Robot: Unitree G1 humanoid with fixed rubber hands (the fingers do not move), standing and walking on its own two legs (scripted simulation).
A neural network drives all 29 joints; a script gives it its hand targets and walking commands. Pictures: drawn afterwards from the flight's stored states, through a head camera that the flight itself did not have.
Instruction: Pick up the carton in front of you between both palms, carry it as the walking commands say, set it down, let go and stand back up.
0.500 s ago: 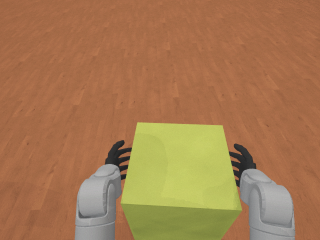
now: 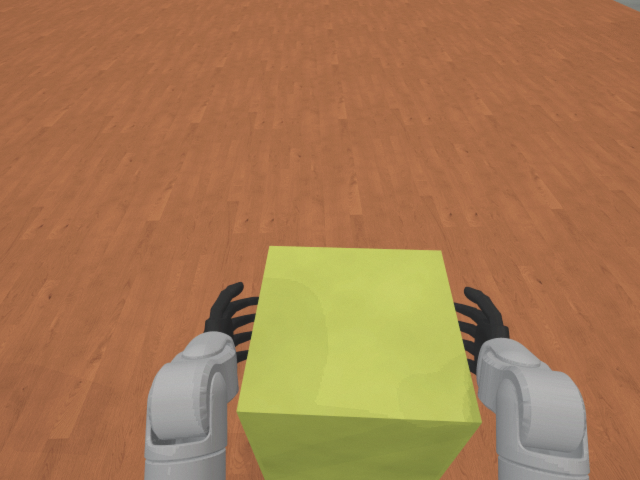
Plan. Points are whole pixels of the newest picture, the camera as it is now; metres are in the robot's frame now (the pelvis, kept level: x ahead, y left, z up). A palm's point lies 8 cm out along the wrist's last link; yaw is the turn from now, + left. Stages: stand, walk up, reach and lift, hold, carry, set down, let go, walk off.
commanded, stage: carry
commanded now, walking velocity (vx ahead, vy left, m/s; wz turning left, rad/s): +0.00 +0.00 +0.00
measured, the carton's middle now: (350, 373) +0.27 +0.00 +0.01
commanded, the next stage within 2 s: hold in 1.26 s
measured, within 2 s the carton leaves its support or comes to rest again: neither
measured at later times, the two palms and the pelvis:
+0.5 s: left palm (210, 401) +0.21 +0.16 +0.06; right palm (490, 408) +0.21 -0.14 +0.06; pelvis -0.04 +0.00 -0.01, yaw +1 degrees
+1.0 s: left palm (218, 422) +0.20 +0.15 +0.02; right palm (485, 430) +0.20 -0.15 +0.02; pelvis -0.08 +0.00 -0.01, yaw +1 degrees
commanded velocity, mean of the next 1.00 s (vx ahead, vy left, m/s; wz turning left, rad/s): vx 0.00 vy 0.00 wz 0.00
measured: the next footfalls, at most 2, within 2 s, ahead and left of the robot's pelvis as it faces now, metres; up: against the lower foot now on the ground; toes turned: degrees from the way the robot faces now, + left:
none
